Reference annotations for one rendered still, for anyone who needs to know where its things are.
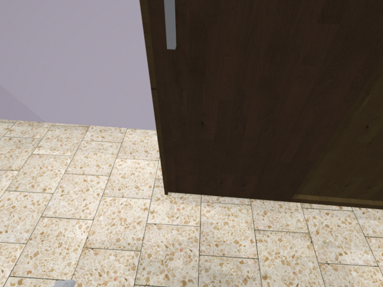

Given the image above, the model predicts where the handle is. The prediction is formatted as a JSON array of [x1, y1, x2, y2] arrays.
[[164, 0, 177, 50]]

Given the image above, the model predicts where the wardrobe door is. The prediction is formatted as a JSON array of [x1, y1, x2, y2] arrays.
[[147, 0, 383, 201], [295, 59, 383, 201]]

